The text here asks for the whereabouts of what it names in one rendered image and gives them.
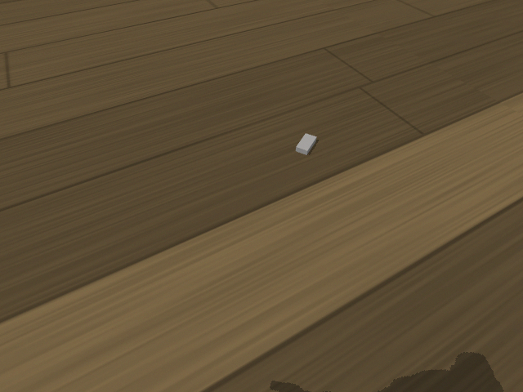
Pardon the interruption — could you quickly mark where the small box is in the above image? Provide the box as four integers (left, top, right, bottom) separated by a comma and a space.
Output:
296, 134, 317, 155

